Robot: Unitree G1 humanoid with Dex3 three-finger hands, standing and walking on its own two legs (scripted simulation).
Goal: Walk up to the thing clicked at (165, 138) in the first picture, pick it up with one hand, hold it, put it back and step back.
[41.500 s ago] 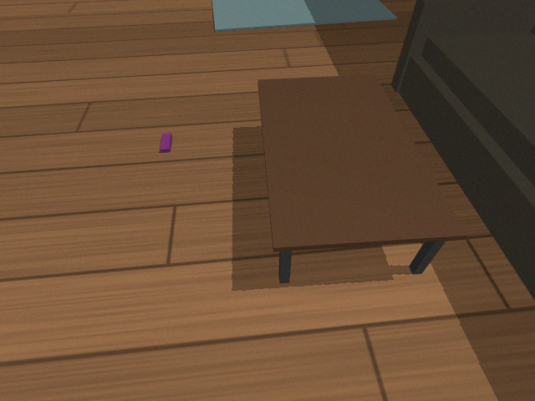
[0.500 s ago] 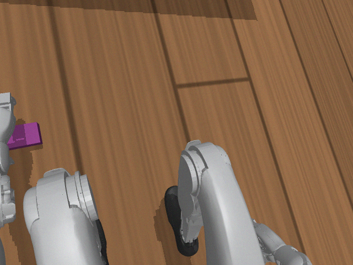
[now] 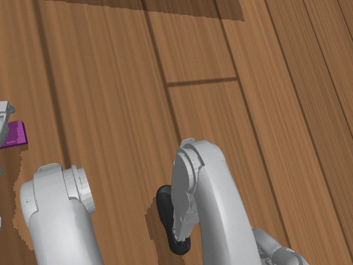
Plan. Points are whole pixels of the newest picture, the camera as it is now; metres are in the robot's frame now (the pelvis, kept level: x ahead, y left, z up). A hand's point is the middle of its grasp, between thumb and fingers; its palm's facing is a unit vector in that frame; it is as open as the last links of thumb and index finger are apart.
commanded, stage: rest palm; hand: left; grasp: from above
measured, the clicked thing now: out of the picture +0.40 +0.35 -0.28
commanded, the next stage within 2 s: close in 0.54 s
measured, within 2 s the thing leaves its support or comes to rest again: neither
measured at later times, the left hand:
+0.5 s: hand out of the picture +0.38 +0.35 -0.25, palm faces -0.50 -0.18 -0.85, open 14.4 cm
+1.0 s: hand out of the picture +0.39 +0.33 -0.24, palm faces -0.36 -0.09 -0.93, open 14.0 cm
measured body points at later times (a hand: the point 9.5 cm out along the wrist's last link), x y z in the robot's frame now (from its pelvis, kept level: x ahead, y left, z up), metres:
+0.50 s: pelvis +0.01 +0.00 +0.00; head +0.27 +0.13 +0.34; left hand +0.41 +0.36 -0.20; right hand +0.09 -0.25 -0.08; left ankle +0.06 +0.13 -0.26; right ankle +0.11 -0.12 -0.26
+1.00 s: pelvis -0.01 +0.00 +0.00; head +0.24 +0.14 +0.35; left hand +0.41 +0.34 -0.19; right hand +0.10 -0.26 -0.05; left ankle +0.06 +0.13 -0.26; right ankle +0.11 -0.12 -0.26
